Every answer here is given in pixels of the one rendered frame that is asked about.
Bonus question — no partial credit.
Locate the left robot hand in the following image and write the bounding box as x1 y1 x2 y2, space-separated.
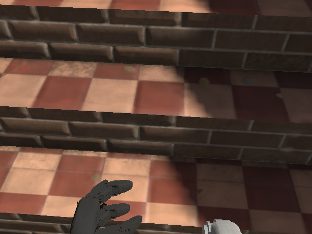
68 179 142 234

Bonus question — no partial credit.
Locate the right robot thigh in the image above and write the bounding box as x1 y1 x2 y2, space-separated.
202 219 242 234

